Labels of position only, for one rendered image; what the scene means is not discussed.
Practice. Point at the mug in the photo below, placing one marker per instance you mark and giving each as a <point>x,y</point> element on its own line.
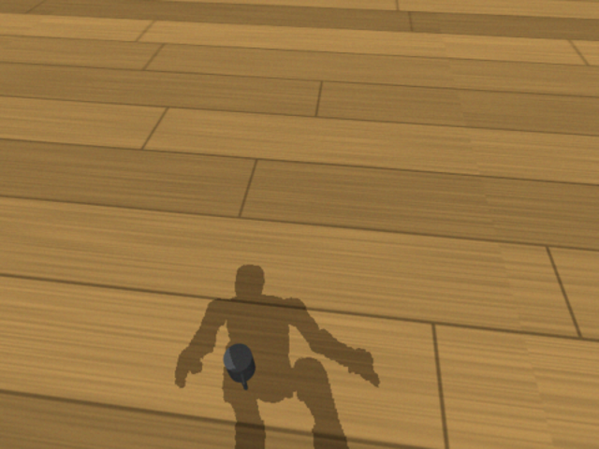
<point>239,363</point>

